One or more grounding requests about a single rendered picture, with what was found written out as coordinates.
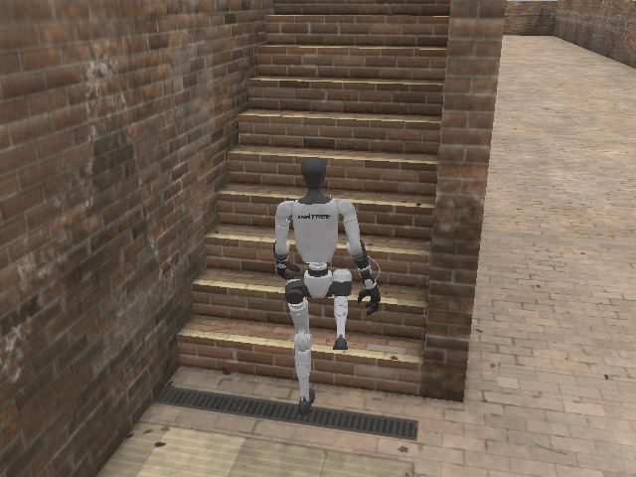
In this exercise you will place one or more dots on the robot left thigh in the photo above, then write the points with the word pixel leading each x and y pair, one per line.
pixel 298 305

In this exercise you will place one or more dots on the robot left upper arm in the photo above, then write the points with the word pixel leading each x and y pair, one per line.
pixel 283 212

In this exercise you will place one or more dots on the robot right upper arm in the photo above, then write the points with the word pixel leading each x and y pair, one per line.
pixel 346 209

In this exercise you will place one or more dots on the robot head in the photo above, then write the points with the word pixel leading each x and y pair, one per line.
pixel 313 170

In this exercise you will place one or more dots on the right robot hand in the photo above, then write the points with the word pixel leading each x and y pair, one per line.
pixel 375 299

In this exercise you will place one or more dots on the robot left forearm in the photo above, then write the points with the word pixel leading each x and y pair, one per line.
pixel 281 259

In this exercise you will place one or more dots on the left robot hand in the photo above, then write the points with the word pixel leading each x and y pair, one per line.
pixel 283 274

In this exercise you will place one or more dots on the robot right forearm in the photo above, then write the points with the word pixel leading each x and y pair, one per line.
pixel 364 268

